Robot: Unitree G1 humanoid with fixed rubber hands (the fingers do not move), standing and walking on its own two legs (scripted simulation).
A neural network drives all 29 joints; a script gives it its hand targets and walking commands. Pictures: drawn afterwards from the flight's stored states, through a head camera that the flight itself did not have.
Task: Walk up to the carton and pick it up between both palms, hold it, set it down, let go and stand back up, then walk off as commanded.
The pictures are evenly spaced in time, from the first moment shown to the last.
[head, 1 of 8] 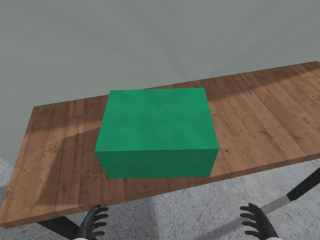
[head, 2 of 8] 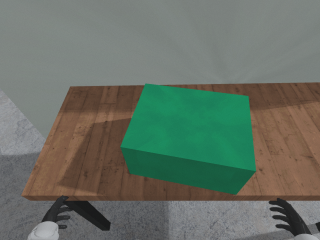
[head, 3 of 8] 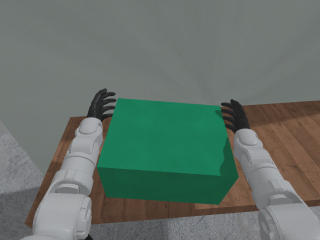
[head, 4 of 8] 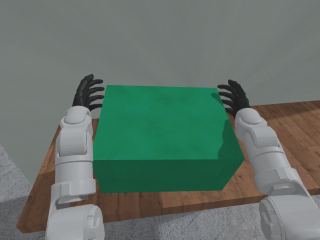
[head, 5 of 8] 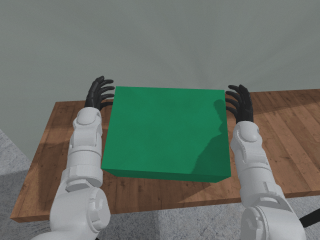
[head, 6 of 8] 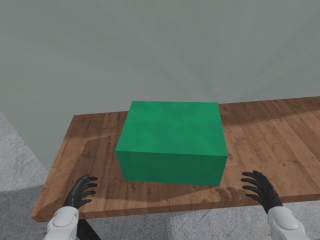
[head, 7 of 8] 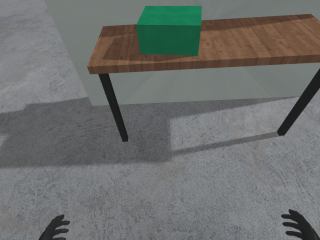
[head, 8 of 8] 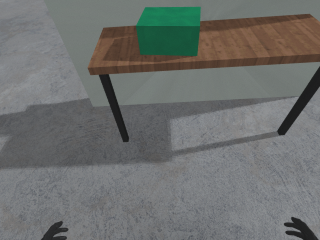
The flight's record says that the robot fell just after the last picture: no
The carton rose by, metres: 0.16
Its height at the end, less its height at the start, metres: +0.00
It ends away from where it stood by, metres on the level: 0.05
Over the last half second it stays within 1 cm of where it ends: yes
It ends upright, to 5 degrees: yes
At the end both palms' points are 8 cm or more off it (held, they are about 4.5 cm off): yes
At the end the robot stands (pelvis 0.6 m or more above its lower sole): yes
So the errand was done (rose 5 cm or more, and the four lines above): yes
